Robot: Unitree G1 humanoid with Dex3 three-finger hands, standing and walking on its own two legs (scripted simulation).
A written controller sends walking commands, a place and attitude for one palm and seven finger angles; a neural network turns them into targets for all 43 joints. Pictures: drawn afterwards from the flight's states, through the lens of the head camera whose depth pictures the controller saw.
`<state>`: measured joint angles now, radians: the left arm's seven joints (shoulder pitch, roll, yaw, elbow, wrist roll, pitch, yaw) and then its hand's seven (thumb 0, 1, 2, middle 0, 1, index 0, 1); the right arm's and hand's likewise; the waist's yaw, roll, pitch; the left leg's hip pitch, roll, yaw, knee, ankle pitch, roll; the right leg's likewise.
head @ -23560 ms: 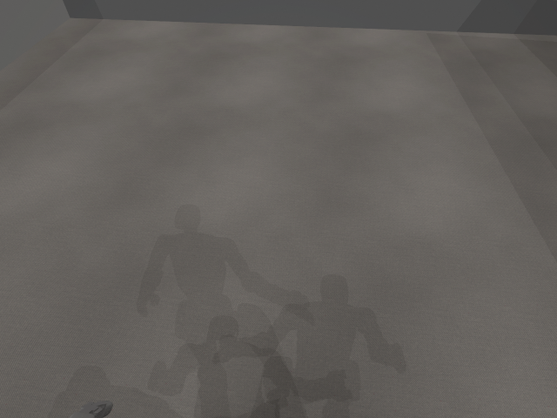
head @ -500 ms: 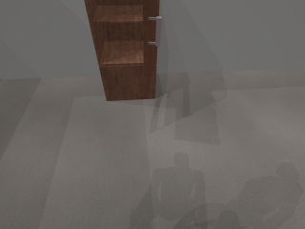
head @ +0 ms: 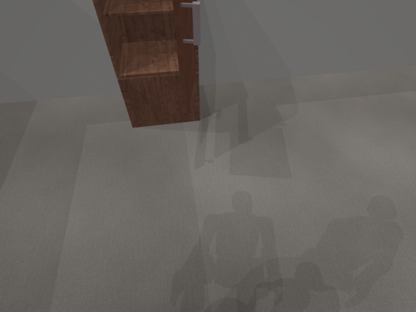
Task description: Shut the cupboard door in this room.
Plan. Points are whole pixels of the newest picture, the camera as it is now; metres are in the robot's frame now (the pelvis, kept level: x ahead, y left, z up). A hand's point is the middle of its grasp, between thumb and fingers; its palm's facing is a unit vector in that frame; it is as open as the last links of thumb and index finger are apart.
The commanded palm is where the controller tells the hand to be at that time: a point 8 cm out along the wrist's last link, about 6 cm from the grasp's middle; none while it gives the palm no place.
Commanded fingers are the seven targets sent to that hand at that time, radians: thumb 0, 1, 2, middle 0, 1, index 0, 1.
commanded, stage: walk around to get in front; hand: left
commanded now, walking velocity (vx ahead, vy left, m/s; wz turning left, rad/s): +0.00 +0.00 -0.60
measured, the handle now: (190, 24) +0.98 +0.14 +0.08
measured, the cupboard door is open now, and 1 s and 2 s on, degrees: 77 77 77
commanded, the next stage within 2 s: none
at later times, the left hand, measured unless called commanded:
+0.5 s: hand out of the picture +0.09 +0.16 -0.15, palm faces -0.16 -0.95 -0.27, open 7.4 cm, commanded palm none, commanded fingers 0.00 0.90 0.90 -0.20 -0.30 -0.20 -0.30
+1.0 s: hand (136, 280) +0.20 +0.18 -0.16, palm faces -0.50 -0.84 -0.23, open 7.4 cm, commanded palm none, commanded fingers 0.00 0.90 0.90 -0.20 -0.30 -0.20 -0.30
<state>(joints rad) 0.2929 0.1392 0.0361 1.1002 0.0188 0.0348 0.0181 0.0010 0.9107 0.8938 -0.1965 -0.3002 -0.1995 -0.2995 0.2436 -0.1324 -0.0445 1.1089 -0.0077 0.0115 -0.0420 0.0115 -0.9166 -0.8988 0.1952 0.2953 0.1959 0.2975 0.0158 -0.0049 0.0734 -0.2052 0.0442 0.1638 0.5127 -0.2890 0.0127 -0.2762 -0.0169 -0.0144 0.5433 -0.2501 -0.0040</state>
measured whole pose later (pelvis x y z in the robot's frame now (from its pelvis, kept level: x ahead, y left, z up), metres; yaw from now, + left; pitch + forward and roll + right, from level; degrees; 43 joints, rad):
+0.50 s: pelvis +0.00 -0.03 +0.01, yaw -14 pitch +2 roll +2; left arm 0.23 0.20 0.06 0.93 0.02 0.02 0.00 0.00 0.91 0.89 -0.20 -0.30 -0.20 -0.30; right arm 0.02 -0.25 -0.06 0.91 -0.01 0.05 -0.03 0.01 -0.91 -0.90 0.19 0.30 0.19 0.30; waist 0.05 0.01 0.10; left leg -0.46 0.05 -0.04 1.04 -0.40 -0.09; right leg -0.30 0.07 0.08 0.49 -0.22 -0.07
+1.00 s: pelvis +0.02 +0.04 +0.01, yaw -33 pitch +0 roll -2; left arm 0.16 0.29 0.09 0.92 0.02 0.08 -0.03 0.00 0.91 0.89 -0.19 -0.30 -0.20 -0.30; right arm 0.25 -0.19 -0.03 0.92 -0.02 0.00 -0.02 0.01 -0.91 -0.90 0.20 0.30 0.20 0.30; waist 0.01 -0.03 0.11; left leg -0.17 0.10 0.17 0.49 -0.32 0.01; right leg -0.50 -0.04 0.00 1.10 -0.42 0.08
